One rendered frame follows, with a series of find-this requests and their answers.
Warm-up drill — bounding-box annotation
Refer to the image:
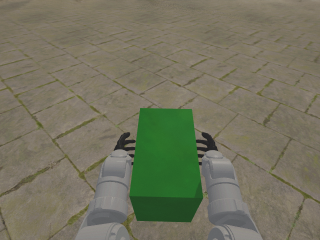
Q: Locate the robot left hand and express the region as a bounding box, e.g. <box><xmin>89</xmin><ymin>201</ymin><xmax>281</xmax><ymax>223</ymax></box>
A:
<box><xmin>114</xmin><ymin>132</ymin><xmax>136</xmax><ymax>165</ymax></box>

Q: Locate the carton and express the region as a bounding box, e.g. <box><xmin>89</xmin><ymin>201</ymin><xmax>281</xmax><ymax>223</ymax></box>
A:
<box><xmin>129</xmin><ymin>108</ymin><xmax>203</xmax><ymax>223</ymax></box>

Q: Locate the right robot forearm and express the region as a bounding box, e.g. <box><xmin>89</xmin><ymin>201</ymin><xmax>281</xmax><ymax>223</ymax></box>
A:
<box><xmin>201</xmin><ymin>150</ymin><xmax>262</xmax><ymax>238</ymax></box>

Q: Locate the right robot upper arm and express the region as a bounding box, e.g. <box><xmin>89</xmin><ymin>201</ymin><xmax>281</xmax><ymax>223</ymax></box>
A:
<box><xmin>207</xmin><ymin>224</ymin><xmax>263</xmax><ymax>240</ymax></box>

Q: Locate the left robot forearm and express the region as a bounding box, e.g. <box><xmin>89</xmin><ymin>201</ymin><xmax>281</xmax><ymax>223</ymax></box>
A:
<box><xmin>74</xmin><ymin>149</ymin><xmax>132</xmax><ymax>240</ymax></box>

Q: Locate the robot right hand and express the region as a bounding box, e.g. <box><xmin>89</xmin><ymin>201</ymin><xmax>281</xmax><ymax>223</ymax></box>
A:
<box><xmin>196</xmin><ymin>132</ymin><xmax>218</xmax><ymax>166</ymax></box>

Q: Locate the left robot upper arm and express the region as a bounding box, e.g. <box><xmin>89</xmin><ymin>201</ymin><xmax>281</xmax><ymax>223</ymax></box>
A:
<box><xmin>75</xmin><ymin>222</ymin><xmax>130</xmax><ymax>240</ymax></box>

